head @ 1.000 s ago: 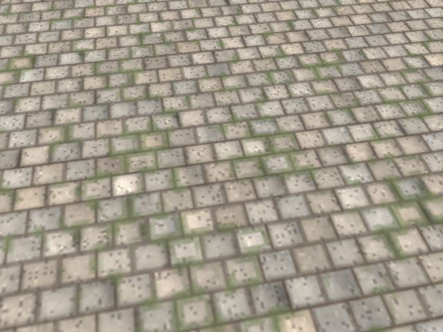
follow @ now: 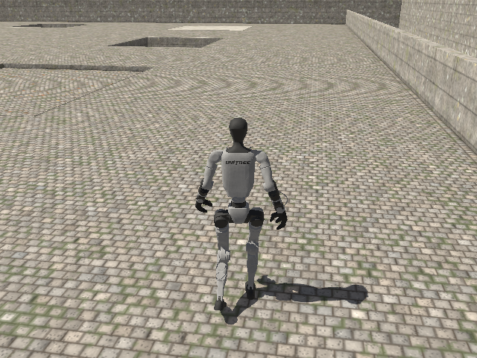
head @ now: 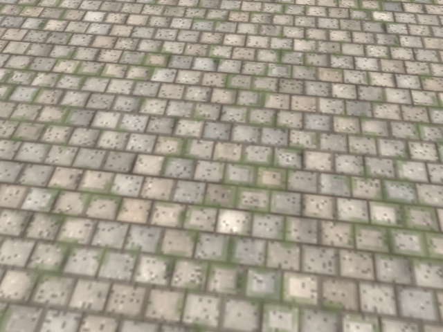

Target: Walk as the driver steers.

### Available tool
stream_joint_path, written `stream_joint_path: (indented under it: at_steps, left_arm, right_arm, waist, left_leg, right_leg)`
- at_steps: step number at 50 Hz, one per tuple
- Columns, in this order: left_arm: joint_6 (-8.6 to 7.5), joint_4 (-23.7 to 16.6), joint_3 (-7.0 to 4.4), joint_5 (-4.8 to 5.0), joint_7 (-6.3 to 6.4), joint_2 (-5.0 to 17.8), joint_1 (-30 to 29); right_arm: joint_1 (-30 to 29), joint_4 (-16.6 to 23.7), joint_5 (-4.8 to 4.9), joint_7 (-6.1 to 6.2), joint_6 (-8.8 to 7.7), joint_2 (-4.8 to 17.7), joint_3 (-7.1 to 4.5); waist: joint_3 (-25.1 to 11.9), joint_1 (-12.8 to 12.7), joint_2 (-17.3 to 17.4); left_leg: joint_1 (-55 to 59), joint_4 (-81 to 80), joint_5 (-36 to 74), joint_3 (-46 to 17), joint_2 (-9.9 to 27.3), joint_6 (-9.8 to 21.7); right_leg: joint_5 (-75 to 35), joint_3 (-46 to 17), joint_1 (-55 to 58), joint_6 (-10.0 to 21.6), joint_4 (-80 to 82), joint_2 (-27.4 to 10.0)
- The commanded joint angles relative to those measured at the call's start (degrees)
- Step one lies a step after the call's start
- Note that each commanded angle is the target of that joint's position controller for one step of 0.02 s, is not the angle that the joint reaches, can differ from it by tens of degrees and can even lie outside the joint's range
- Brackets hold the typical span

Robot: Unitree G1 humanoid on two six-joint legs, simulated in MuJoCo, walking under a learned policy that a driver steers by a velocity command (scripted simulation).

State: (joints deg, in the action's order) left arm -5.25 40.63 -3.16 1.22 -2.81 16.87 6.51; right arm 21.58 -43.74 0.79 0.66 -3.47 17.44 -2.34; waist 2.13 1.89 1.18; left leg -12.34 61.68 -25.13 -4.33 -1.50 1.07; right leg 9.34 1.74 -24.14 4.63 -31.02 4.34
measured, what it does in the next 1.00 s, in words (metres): walks ahead, turning right: left foot, then right foot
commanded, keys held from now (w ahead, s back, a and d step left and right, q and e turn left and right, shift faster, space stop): w+e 0.86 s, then w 0.04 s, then w+q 0.10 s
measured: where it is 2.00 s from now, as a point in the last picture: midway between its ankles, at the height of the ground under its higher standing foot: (310, 170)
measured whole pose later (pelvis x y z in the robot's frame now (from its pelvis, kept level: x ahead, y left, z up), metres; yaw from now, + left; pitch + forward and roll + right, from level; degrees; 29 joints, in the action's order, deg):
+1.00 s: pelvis +0.52 -0.12 +0.00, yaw -33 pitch +1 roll +1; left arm -2.2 36.0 -3.1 0.8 -2.1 16.6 8.3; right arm 16.6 -45.6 1.9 -0.4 -4.9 18.1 -2.9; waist 4.1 1.8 0.7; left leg -18.3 67.9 -25.6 0.7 3.6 0.0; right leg 11.1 2.4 -23.8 4.8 -33.6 2.8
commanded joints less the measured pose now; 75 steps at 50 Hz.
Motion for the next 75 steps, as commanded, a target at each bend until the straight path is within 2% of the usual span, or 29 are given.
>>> stream_joint_path:
  at_steps: [1,5,10,14,18,19,20,21,22,23,26,30,40,42,44,45,46,47,48,50,56,61,66,69,71,72,73,74,75]
  left_arm:
    - [0.59,-1.2,-2.18,-0.53,1.05,7.7,9.3]
    - [0.60,-2.4,-1.82,-0.62,2.02,7.0,6.4]
    - [0.92,-0.7,-2.73,0.32,3.22,9.6,10.3]
    - [1.93,0.8,-2.91,1.08,3.77,9.6,14.6]
    - [2.84,0.2,-2.78,0.34,3.72,8.3,13.6]
    - [2.76,-0.7,-1.64,-0.41,3.33,5.3,13.5]
    - [2.33,-2.0,-0.18,-0.33,3.32,0.4,19.6]
    - [1.95,-2.8,-0.01,1.13,3.31,2.7,22.4]
    - [2.27,-2.0,-1.36,1.70,3.44,7.9,18.5]
    - [2.64,-2.8,-1.75,1.07,3.45,9.0,13.5]
    - [3.46,-4.0,-1.90,0.49,2.84,6.3,10.6]
    - [4.32,-5.7,-1.14,-0.01,2.48,3.3,7.5]
    - [3.25,-10.5,-0.40,0.19,-0.64,2.8,-6.3]
    - [3.60,-11.0,-1.31,-0.12,-0.80,4.5,-4.6]
    - [4.13,-8.2,-3.75,-0.17,-0.17,8.4,7.9]
    - [4.65,-5.7,-5.47,0.05,0.95,12.0,18.0]
    - [4.07,-5.9,-5.78,0.31,1.54,18.1,16.3]
    - [3.28,-7.2,-4.22,-0.01,1.41,12.7,18.4]
    - [2.52,-6.1,-3.30,-0.66,1.12,10.1,16.3]
    - [1.79,-5.6,-2.17,-0.89,1.17,7.0,9.4]
    - [-0.94,-2.2,-1.92,-2.16,1.59,6.1,7.0]
    - [-0.95,-0.1,-1.81,-1.99,2.50,6.7,7.8]
    - [0.74,3.2,-2.44,-1.06,2.96,8.1,12.4]
    - [2.31,3.5,-2.96,-0.66,3.73,9.8,11.5]
    - [3.21,3.0,-3.28,-0.69,4.55,11.2,10.4]
    - [3.35,2.7,-3.00,-0.49,4.91,10.9,9.5]
    - [2.57,1.5,-1.67,-1.93,4.97,7.6,11.7]
    - [0.72,-0.9,0.36,-2.29,3.70,1.7,15.9]
    - [-1.46,-1.2,-0.79,-0.58,2.46,7.7,10.3]
  right_arm:
    - [-7.4,8.4,0.07,-0.84,-4.15,7.6,-1.25]
    - [-5.1,8.2,-1.86,-0.75,-2.93,5.5,-1.19]
    - [-17.0,11.5,-1.85,-0.69,-3.14,2.2,0.23]
    - [-21.1,12.5,-0.41,-1.36,-3.68,4.2,-0.61]
    - [-13.3,10.9,-0.28,-1.18,-4.29,7.5,-2.72]
    - [-6.1,10.3,-1.14,-0.76,-4.46,9.7,-3.57]
    - [0.3,9.5,-2.25,-0.41,-3.87,14.4,-4.70]
    - [2.4,7.9,-1.35,-1.18,-3.20,13.2,-4.68]
    - [-1.0,8.9,-1.07,-1.12,-2.98,8.1,-3.45]
    - [-3.7,9.0,-1.12,-0.95,-2.62,6.1,-2.80]
    - [-8.2,7.6,-1.73,-0.84,-2.72,3.9,-2.06]
    - [-7.8,5.3,-1.13,-0.80,-3.56,5.7,-3.00]
    - [-4.1,0.6,0.56,-0.32,-1.32,10.6,-4.41]
    - [-4.3,0.4,1.04,-0.05,-0.56,12.3,-4.94]
    - [-4.7,0.5,1.55,0.30,0.18,12.5,-4.80]
    - [-3.6,1.0,0.37,0.46,-0.10,10.0,-3.61]
    - [3.0,3.8,-1.91,-0.54,-1.28,1.3,-0.56]
    - [-0.7,2.5,0.15,-1.27,-2.86,6.4,-1.26]
    - [-6.7,4.2,2.51,-1.55,-3.35,9.4,-2.19]
    - [-8.9,3.9,0.94,-0.94,-3.40,8.1,-1.88]
    - [-6.5,2.0,0.65,-0.65,0.33,4.6,-1.60]
    - [-13.0,3.7,0.50,-1.78,-0.45,2.4,-0.99]
    - [-20.0,7.6,0.45,-3.76,-0.67,1.3,-0.31]
    - [-19.3,9.6,0.36,-4.81,-0.41,2.6,-0.92]
    - [-11.2,8.6,0.28,-4.59,0.18,5.9,-2.69]
    - [-2.5,6.8,0.41,-3.85,0.33,8.8,-4.37]
    - [4.7,5.8,0.59,-2.53,1.01,13.9,-5.83]
    - [1.7,7.4,0.75,-2.56,0.47,16.2,-5.88]
    - [2.7,7.8,0.46,-2.74,0.20,11.2,-4.61]
  waist:
    - [-4.2,-5.3,-1.7]
    - [-1.8,-0.7,-4.9]
    - [0.3,-4.5,-4.6]
    - [-1.0,-5.6,-5.7]
    - [-4.4,-0.3,-7.2]
    - [-11.5,3.2,-4.6]
    - [-20.7,2.4,8.8]
    - [-22.6,1.3,19.1]
    - [-14.3,2.3,10.0]
    - [-8.4,2.5,5.2]
    - [-1.5,-0.6,5.8]
    - [-0.1,-1.0,3.8]
    - [2.8,2.5,1.8]
    - [0.4,0.3,3.4]
    - [-7.1,-7.3,2.8]
    - [-12.4,-11.7,-1.5]
    - [-17.9,-4.1,-17.1]
    - [-25.2,-8.8,-10.0]
    - [-16.0,-9.6,-7.2]
    - [-7.2,-5.2,-3.1]
    - [-1.3,-1.6,-3.3]
    - [1.2,-4.3,-3.6]
    - [3.9,-7.2,-2.5]
    - [1.4,-5.0,-4.6]
    - [-4.8,0.0,-6.5]
    - [-9.3,5.1,-5.0]
    - [-15.5,6.7,3.9]
    - [-22.0,0.7,15.3]
    - [-23.4,5.2,6.9]
  left_leg:
    - [-30.6,9.0,5.1,-2.2,5.3,0.1]
    - [-23.4,-1.2,9.1,-0.2,7.0,-2.9]
    - [-16.8,-23.9,27.4,2.0,3.4,-5.5]
    - [-12.9,-32.1,30.5,-0.7,1.7,-4.9]
    - [-1.7,-36.6,22.1,0.0,2.0,-0.5]
    - [11.0,-35.5,19.9,-4.5,7.9,2.7]
    - [31.4,-36.4,13.4,-24.4,21.2,9.8]
    - [34.0,-42.7,-0.3,-43.3,27.1,14.0]
    - [27.2,-44.4,-5.4,-36.7,24.5,11.7]
    - [20.0,-44.7,0.3,-26.8,21.9,9.7]
    - [6.9,-49.3,14.9,-11.5,16.0,8.3]
    - [5.9,-52.7,23.8,-3.4,16.6,10.3]
    - [15.0,-50.5,35.0,10.9,17.3,6.9]
    - [17.3,-43.7,52.4,13.2,17.4,5.7]
    - [12.9,-25.8,62.9,15.9,15.4,3.6]
    - [-0.4,-9.9,47.9,15.9,13.2,1.5]
    - [-25.5,10.5,-6.6,12.4,2.6,-1.9]
    - [-29.4,17.0,-9.0,0.2,2.2,-1.4]
    - [-33.5,17.2,-4.1,0.3,4.6,-0.5]
    - [-29.3,9.0,4.4,1.0,9.3,-0.2]
    - [-25.3,-0.6,16.6,-1.4,10.0,-3.0]
    - [-24.6,-18.1,32.8,1.0,7.5,-2.6]
    - [-29.8,-26.4,29.2,3.6,6.4,0.1]
    - [-26.3,-27.5,20.2,7.6,3.3,2.9]
    - [-14.4,-26.8,15.5,10.4,-1.0,5.5]
    - [-0.7,-30.7,18.9,9.4,-2.6,7.8]
    - [17.1,-30.9,22.2,-6.4,7.5,11.8]
    - [34.6,-38.9,13.2,-40.3,20.6,24.5]
    - [35.5,-43.3,8.5,-40.6,20.1,22.3]
  right_leg:
    - [6.8,-30.1,26.8,12.2,17.3,-18.2]
    - [-6.2,-21.8,13.5,12.5,21.1,-13.5]
    - [-7.9,-14.9,5.9,8.6,20.2,-8.5]
    - [-3.4,-20.4,11.4,6.4,15.9,-10.8]
    - [-8.6,-23.6,15.2,3.2,4.5,-10.5]
    - [-5.7,-20.8,11.2,1.3,-8.0,-7.3]
    - [13.1,-13.0,-5.2,-2.5,-27.7,0.6]
    - [25.4,-11.5,-17.3,-3.5,-39.5,-0.7]
    - [20.1,-12.5,-20.4,-4.0,-44.1,-4.0]
    - [15.2,-10.2,-20.1,-4.4,-43.9,-6.0]
    - [8.6,-8.7,-14.6,-4.9,-37.7,-10.0]
    - [4.1,-7.6,-16.5,-5.9,-30.9,-11.0]
    - [-6.6,-0.6,-13.0,-2.3,-6.1,-8.7]
    - [-0.7,2.4,-7.6,0.0,-5.0,-5.5]
    - [-1.5,4.3,11.2,3.6,-0.8,-0.8]
    - [-3.0,-3.8,29.4,6.4,-0.1,-4.8]
    - [6.0,-36.5,47.2,16.5,4.5,-21.6]
    - [12.4,-47.6,47.9,18.3,12.4,-26.0]
    - [8.2,-37.8,41.7,15.2,13.4,-24.4]
    - [-3.5,-24.0,26.1,11.3,14.3,-19.9]
    - [-14.7,-7.6,14.6,9.5,22.8,-16.7]
    - [-14.2,1.7,17.0,5.7,24.7,-14.6]
    - [-19.7,3.9,28.6,5.1,21.7,-18.7]
    - [-39.6,5.9,33.1,3.4,14.0,-19.8]
    - [-55.5,7.5,32.3,1.7,0.8,-18.9]
    - [-52.3,9.0,25.9,-0.3,-11.7,-16.7]
    - [-27.0,9.2,11.1,-2.6,-29.9,-13.0]
    - [22.8,0.6,-12.9,-6.2,-50.0,0.8]
    - [21.9,-9.6,-19.0,-4.7,-52.1,-2.7]
Keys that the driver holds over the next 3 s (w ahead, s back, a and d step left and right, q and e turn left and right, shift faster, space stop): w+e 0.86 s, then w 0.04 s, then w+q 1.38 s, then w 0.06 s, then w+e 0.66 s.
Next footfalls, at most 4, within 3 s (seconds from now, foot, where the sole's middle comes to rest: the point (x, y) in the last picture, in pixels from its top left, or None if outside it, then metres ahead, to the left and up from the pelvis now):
0.38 left None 0.42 0.11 -0.76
0.90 right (305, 289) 0.57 -0.24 -0.76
1.44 left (277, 188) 0.95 -0.20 -0.76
1.92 right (338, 142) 1.16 -0.46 -0.76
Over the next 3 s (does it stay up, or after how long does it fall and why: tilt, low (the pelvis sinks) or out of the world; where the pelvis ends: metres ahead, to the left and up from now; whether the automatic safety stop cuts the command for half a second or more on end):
stays up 1.59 -0.29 -0.01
